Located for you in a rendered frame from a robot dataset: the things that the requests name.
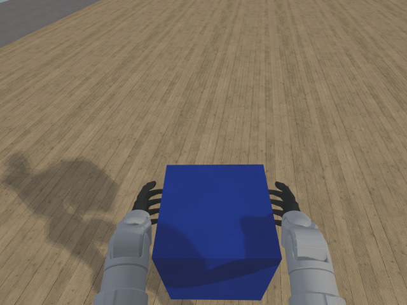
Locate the carton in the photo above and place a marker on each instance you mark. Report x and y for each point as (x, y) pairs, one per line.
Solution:
(216, 237)

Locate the right robot hand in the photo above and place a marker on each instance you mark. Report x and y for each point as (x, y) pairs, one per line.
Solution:
(288, 204)

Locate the robot right forearm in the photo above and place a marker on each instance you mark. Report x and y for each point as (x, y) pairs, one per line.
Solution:
(309, 265)

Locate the robot left forearm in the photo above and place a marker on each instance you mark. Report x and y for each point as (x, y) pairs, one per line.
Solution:
(127, 259)

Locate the left robot hand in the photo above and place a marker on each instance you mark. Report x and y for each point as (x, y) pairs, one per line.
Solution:
(143, 202)

